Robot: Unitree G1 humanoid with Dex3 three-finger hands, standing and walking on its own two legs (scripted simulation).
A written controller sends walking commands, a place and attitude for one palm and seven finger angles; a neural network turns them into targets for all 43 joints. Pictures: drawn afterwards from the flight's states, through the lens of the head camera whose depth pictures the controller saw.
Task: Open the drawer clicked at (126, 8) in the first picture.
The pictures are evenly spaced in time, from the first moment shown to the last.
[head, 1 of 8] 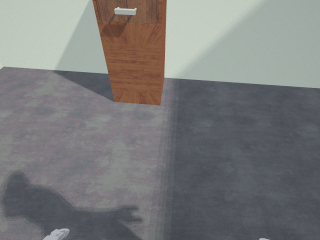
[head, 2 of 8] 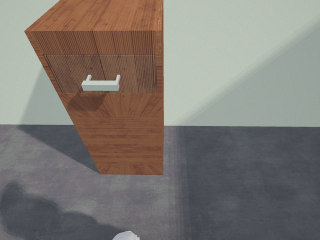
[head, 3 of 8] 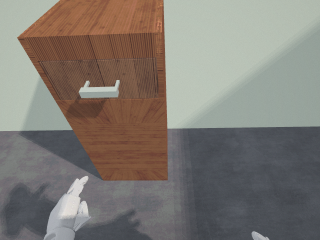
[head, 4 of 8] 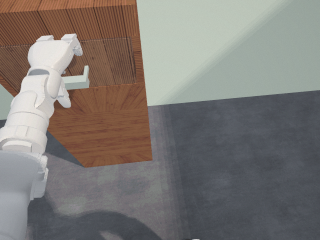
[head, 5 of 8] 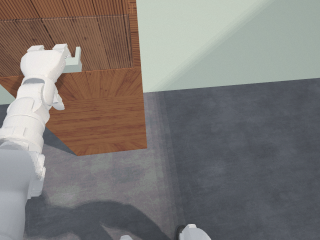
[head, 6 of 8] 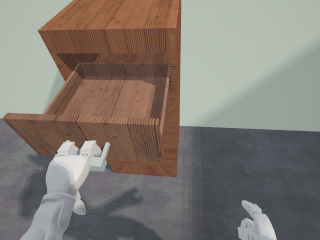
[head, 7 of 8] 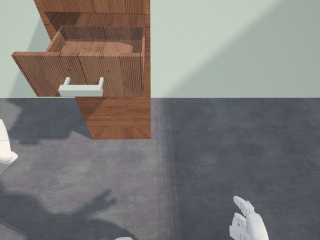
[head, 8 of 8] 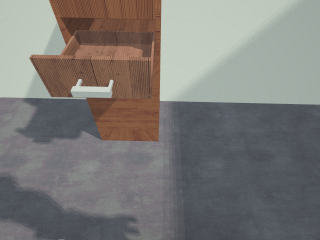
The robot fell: no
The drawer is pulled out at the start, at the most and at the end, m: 0.00 0.30 0.30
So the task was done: yes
